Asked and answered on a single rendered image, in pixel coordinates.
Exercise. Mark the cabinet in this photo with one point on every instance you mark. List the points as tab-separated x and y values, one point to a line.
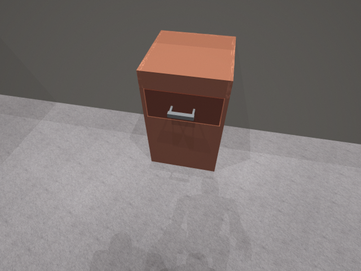
191	63

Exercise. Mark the handle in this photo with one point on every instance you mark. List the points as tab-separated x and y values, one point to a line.
179	115

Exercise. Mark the drawer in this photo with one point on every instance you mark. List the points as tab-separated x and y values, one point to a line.
207	109

